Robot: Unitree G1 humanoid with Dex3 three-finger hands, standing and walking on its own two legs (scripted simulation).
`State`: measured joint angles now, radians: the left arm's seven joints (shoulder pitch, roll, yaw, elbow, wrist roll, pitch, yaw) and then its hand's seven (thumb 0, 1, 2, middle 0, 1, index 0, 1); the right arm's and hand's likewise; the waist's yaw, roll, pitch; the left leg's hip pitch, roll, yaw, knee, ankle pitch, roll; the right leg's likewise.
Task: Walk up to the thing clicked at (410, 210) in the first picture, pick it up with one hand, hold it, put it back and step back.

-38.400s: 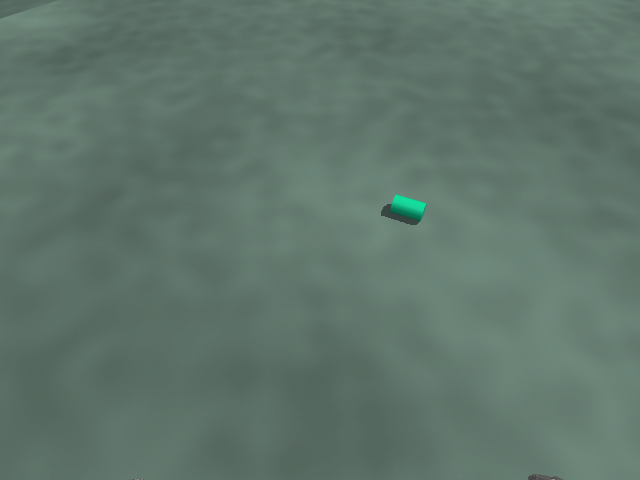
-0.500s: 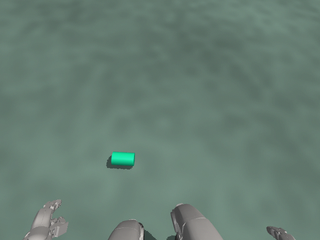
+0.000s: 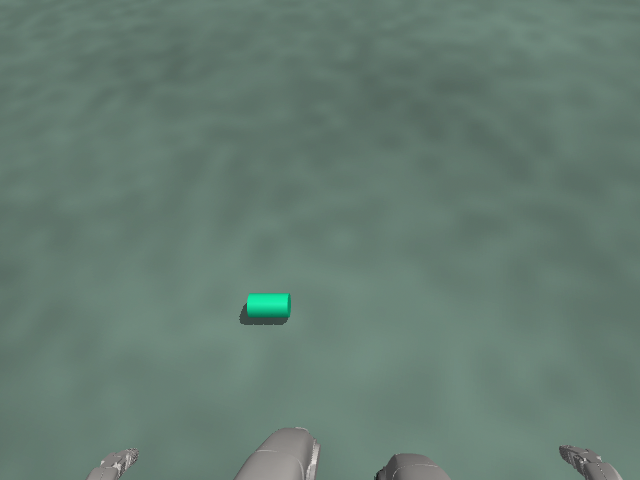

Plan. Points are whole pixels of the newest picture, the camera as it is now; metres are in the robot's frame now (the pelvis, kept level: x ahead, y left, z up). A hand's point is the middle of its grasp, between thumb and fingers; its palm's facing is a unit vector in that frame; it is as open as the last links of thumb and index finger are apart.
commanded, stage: step back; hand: left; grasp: from above
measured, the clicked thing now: (269, 305) +0.64 +0.25 -0.73
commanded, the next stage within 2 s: none
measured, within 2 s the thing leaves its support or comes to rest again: neither
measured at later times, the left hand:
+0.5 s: hand out of the picture -0.08 +0.26 -0.16, palm faces -0.01 -0.91 -0.41, open 7.4 cm
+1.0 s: hand out of the picture -0.23 +0.25 -0.15, palm faces +0.06 -0.92 -0.39, open 7.4 cm
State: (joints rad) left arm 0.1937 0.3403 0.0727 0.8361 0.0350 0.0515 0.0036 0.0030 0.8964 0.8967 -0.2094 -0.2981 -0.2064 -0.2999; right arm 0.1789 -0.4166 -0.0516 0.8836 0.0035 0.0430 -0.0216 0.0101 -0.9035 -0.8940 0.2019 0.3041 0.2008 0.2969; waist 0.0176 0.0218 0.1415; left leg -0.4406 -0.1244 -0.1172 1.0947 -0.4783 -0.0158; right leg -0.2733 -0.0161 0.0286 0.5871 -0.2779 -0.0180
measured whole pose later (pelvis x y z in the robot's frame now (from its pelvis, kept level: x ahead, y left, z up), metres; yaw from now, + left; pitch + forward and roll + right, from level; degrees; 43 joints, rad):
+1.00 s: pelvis -0.34 -0.03 -0.01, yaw +3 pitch -3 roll +0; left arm 0.12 0.40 0.07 0.81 0.01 0.07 0.02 0.00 0.90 0.90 -0.21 -0.30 -0.20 -0.30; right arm 0.17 -0.36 -0.03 0.88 -0.03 0.04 -0.01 0.01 -0.90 -0.89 0.21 0.30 0.20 0.30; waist 0.00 -0.03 0.17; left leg -0.32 0.00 -0.02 0.62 -0.25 0.02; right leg -0.48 0.09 0.12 1.19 -0.53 0.00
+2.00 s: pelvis -0.40 -0.06 -0.01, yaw +6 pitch -3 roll +0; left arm 0.18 0.35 0.04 0.96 0.01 -0.04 0.00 0.00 0.90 0.90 -0.21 -0.30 -0.21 -0.30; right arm 0.17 -0.39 -0.05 1.00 -0.02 -0.01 0.00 0.01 -0.90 -0.89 0.20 0.30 0.20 0.30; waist 0.02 0.02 0.11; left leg -0.31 0.02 0.00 0.59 -0.23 0.01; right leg -0.22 -0.04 -0.06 0.64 -0.37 0.00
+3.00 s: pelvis -0.38 -0.04 +0.02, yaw +3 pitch -2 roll +0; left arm 0.12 0.36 -0.01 1.14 0.01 -0.02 -0.01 0.00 0.90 0.90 -0.21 -0.30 -0.20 -0.30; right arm 0.10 -0.34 -0.01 1.16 -0.01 -0.01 0.01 0.01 -0.90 -0.89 0.20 0.30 0.20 0.30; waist -0.01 -0.01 0.05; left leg -0.17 0.02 0.06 0.32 -0.12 0.00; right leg -0.08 -0.04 -0.01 0.32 -0.21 0.03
